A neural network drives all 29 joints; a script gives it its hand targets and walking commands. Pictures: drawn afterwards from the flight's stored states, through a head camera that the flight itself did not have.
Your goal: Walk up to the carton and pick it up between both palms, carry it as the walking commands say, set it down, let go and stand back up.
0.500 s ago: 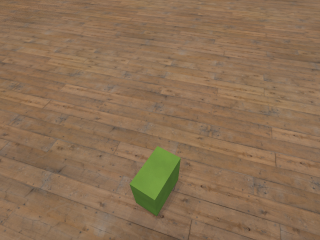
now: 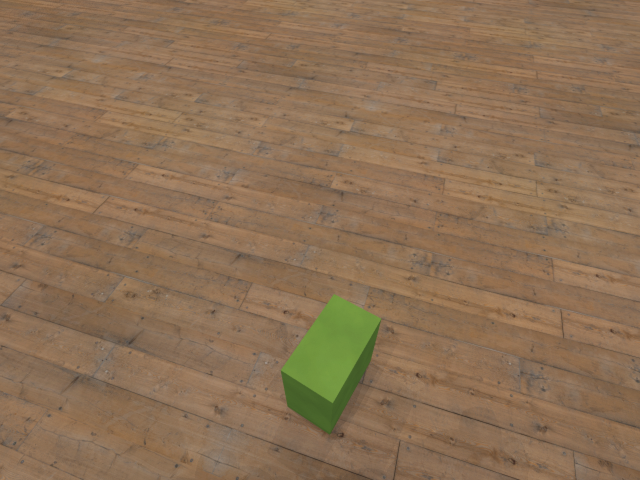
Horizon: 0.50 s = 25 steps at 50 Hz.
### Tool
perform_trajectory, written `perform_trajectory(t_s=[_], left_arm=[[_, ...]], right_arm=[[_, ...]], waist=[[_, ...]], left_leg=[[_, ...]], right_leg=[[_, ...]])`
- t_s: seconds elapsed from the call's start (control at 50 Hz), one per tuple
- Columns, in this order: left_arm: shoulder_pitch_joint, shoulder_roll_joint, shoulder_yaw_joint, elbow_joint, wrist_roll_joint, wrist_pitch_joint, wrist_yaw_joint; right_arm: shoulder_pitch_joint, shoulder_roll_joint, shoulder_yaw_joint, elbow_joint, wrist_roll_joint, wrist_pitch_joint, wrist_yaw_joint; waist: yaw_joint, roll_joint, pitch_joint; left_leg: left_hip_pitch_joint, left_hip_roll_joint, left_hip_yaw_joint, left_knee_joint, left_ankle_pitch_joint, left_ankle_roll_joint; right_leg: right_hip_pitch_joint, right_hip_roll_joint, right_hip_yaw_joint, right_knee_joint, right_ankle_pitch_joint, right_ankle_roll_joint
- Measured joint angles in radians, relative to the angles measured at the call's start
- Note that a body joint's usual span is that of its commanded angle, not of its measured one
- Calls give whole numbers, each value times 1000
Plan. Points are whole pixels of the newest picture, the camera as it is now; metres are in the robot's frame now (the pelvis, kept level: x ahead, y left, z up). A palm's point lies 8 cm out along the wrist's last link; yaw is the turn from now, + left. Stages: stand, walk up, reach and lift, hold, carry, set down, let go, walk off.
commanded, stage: walk up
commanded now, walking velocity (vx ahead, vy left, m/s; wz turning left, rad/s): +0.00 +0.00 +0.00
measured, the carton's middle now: (331, 365) +0.51 -0.02 -0.63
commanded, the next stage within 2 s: none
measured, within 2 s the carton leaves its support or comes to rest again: neither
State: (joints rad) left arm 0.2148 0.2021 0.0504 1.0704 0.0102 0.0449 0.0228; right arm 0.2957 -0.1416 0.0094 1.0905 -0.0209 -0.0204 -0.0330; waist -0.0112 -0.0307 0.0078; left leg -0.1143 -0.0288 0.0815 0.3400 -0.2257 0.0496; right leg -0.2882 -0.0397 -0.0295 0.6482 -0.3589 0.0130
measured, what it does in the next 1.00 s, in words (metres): steps to the left, turning right: right foot, then left foot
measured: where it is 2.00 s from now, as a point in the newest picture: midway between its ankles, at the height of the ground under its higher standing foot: outside the picture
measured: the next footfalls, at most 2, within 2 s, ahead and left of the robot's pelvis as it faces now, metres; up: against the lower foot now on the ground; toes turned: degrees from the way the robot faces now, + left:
right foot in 0.08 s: +0.03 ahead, -0.12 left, +0.00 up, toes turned -4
left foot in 0.84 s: +0.17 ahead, +0.29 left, +0.00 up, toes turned -11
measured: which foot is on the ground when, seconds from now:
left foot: down 0.00-0.44, up 0.46-0.82, down 0.84-1.00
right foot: up 0.00-0.06, down 0.08-0.84, up 0.86-1.00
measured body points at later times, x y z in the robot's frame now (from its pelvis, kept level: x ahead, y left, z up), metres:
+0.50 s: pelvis +0.01 -0.01 +0.00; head +0.02 -0.01 +0.45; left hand -0.02 +0.22 -0.16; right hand +0.04 -0.25 -0.16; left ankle -0.04 +0.09 -0.72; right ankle -0.01 -0.12 -0.75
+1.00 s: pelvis +0.09 +0.15 -0.01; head +0.13 +0.15 +0.44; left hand +0.21 +0.43 -0.15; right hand +0.08 -0.10 -0.15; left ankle +0.13 +0.30 -0.75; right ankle +0.03 +0.06 -0.68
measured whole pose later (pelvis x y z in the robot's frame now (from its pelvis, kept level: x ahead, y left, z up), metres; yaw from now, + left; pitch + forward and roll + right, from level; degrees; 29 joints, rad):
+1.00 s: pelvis +0.09 +0.15 -0.01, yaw -20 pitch +2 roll +1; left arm 0.27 0.32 0.09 0.99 0.04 0.03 0.03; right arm 0.20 -0.19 -0.02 0.92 -0.04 0.02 0.00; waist 0.01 -0.06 0.05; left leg -0.25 0.09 0.12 0.47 -0.24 -0.05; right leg -0.52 -0.05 -0.03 1.09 -0.46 0.06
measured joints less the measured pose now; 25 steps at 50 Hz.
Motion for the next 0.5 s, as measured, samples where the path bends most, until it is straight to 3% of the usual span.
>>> perform_trajectory(t_s=[0.08, 0.14, 0.44, 0.5], left_arm=[[2, -20, -15, 19, -10, -11, 8], [12, -48, -32, 36, -7, -29, 14], [75, -60, -43, 63, 7, -56, 14], [123, -52, -20, 52, 32, -52, 23]], right_arm=[[-19, 11, 5, 1, 6, 2, -5], [-26, -4, 1, 5, 16, 6, -6], [-37, -28, -17, 11, 14, 13, -6], [-58, -58, -43, -17, -15, 55, 14]], waist=[[4, -12, -7], [2, 32, -10], [26, 25, 9], [75, 22, 5]], left_leg=[[-3, -17, 7, 35, -28, -3], [-3, 5, -8, 54, -43, -7], [21, 26, -17, 17, -26, -28], [-89, 11, -5, 296, -154, -58]], right_leg=[[94, -4, -11, -166, 93, 0], [137, 18, -33, -229, 106, -16], [169, 40, -44, -285, 127, -33], [123, 37, 27, -254, 127, -31]])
